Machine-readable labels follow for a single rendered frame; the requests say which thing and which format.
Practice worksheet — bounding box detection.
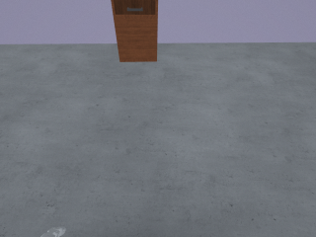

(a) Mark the cabinet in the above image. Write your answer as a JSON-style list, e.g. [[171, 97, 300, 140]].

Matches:
[[111, 0, 158, 62]]

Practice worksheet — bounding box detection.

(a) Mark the robot left hand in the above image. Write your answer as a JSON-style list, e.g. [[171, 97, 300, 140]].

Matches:
[[40, 226, 66, 237]]

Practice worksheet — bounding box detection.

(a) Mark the handle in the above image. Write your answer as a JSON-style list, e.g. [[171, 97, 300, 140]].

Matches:
[[126, 7, 143, 12], [128, 23, 143, 26]]

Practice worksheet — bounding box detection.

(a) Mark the drawer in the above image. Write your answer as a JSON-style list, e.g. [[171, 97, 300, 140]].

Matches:
[[114, 0, 156, 15]]

